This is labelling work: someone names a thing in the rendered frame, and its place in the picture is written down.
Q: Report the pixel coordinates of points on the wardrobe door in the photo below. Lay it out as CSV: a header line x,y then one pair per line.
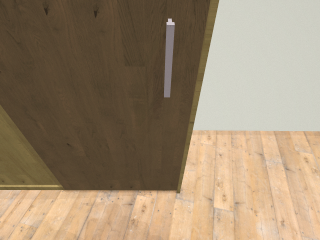
x,y
83,80
19,162

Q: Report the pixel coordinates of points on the handle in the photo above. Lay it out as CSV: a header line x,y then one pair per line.
x,y
170,30

